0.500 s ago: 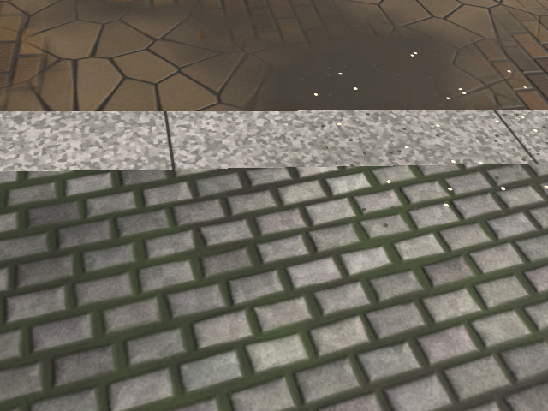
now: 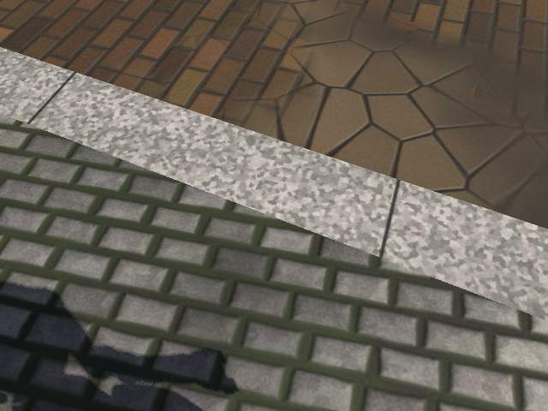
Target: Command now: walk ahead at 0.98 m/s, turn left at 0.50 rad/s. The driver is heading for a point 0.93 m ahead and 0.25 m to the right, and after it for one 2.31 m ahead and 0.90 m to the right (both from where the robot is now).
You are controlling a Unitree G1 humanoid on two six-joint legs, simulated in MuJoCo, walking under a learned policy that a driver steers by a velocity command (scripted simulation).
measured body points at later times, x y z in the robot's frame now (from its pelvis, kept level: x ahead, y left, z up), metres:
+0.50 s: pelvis +0.45 +0.02 +0.01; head +0.47 +0.02 +0.46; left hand +0.63 +0.27 -0.11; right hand +0.40 -0.27 -0.11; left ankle +0.41 +0.13 -0.73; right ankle +0.46 -0.11 -0.63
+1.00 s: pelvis +0.87 -0.15 +0.00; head +0.89 -0.17 +0.45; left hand +1.02 +0.09 -0.12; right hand +0.94 -0.47 -0.05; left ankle +1.14 -0.09 -0.66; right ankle +0.78 -0.11 -0.73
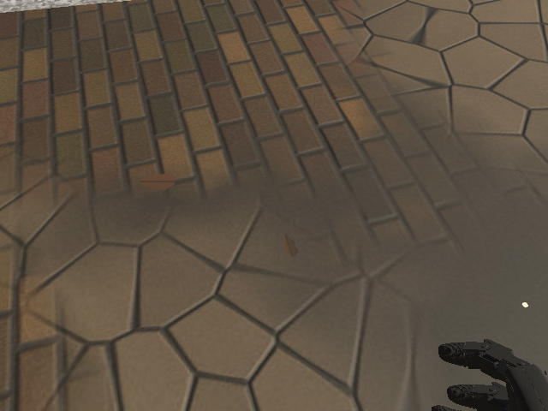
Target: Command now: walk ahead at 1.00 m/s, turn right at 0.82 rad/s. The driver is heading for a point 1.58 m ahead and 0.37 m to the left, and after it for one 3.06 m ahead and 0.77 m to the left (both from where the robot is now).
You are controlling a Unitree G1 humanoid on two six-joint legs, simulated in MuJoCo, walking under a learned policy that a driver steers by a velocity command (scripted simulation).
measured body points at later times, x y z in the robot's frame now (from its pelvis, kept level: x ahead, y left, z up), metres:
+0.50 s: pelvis +0.46 +0.07 +0.01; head +0.49 +0.07 +0.45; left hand +0.73 +0.27 -0.03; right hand +0.38 -0.21 -0.12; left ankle +0.33 +0.15 -0.73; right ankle +0.66 -0.07 -0.69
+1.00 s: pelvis +0.90 +0.17 -0.03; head +0.93 +0.19 +0.41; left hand +0.69 +0.37 -0.16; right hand +1.26 +0.13 -0.07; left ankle +1.02 +0.29 -0.73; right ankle +0.72 -0.06 -0.71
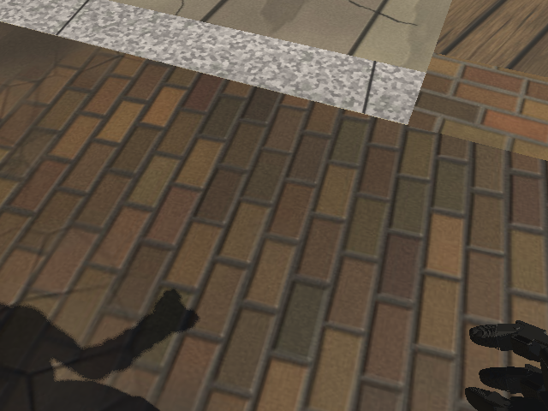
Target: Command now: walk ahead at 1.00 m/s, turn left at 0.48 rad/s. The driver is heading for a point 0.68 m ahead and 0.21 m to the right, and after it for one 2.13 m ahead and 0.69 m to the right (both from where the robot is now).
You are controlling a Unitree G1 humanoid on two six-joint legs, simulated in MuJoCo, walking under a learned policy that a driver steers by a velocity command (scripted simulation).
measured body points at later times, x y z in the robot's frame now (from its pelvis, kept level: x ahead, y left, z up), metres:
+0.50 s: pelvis +0.46 -0.06 +0.00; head +0.48 -0.07 +0.45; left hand +0.66 +0.17 -0.10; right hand +0.41 -0.33 -0.13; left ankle +0.20 +0.05 -0.63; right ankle +0.58 -0.11 -0.70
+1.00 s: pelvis +0.92 -0.18 +0.02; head +0.94 -0.21 +0.47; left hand +1.14 +0.04 -0.09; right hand +0.91 -0.50 -0.07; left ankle +1.05 -0.12 -0.70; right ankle +0.69 -0.14 -0.59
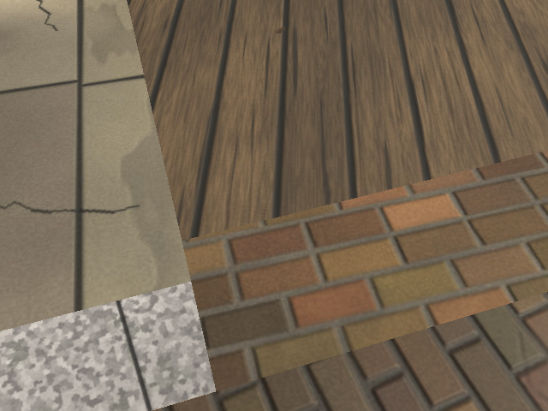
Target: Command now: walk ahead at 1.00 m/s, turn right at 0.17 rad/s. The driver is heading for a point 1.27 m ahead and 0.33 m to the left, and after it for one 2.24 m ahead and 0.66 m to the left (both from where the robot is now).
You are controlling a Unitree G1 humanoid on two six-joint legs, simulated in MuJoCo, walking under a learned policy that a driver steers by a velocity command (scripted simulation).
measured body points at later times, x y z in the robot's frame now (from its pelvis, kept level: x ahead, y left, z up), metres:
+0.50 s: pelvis +0.45 +0.01 +0.02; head +0.46 +0.01 +0.47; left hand +0.41 +0.30 -0.09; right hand +0.66 -0.22 -0.09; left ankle +0.44 +0.13 -0.63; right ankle +0.40 -0.12 -0.72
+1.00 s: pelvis +0.87 +0.21 +0.01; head +0.89 +0.21 +0.46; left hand +0.90 +0.51 -0.06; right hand +1.03 -0.02 -0.12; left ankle +0.76 +0.18 -0.72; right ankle +1.14 +0.19 -0.65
